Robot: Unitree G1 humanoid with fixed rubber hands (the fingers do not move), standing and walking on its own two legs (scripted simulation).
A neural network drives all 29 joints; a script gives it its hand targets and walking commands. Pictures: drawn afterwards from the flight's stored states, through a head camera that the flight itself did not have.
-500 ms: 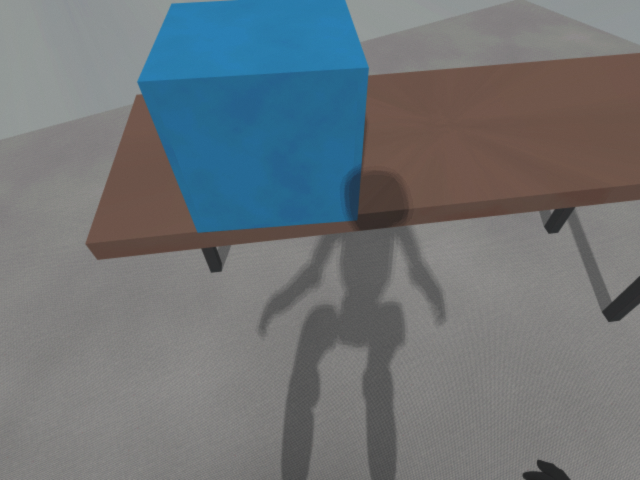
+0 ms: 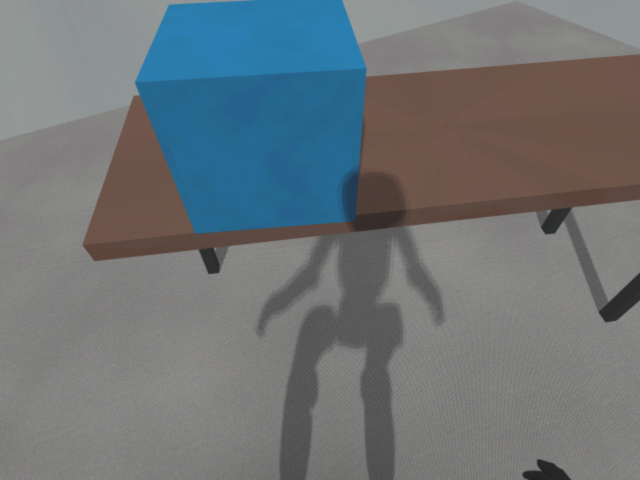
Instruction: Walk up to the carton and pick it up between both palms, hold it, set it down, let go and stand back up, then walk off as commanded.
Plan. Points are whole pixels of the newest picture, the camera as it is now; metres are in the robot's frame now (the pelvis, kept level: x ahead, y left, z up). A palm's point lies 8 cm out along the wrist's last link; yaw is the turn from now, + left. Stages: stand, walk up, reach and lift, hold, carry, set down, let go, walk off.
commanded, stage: walk up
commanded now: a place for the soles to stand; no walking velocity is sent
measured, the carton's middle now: (266, 117) +0.68 +0.08 +0.10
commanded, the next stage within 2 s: none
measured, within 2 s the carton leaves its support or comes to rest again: neither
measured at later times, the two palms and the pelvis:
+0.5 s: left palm out of the picture +0.02 +0.34 -0.06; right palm (540, 475) +0.15 -0.27 -0.11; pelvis +0.06 +0.01 +0.01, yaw -2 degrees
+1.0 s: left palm out of the picture +0.17 +0.51 -0.07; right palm (422, 425) +0.21 -0.12 -0.07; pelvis +0.12 +0.19 +0.02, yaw -5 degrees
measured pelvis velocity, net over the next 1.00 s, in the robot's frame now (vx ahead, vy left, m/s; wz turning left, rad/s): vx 0.12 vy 0.19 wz -0.09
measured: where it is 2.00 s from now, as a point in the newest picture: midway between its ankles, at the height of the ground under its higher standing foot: outside the picture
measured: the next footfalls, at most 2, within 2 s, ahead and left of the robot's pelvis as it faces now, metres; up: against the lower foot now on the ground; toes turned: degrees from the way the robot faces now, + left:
left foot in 0.72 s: +0.28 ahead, +0.17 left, +0.00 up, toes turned +1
right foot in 1.00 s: +0.18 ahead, +0.05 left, +0.00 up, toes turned -7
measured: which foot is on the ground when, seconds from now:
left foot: down 0.00-0.26, up 0.28-0.70, down 0.72-0.96, up 0.98-1.00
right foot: down 0.00-0.72, up 0.74-0.98, down 1.00-1.00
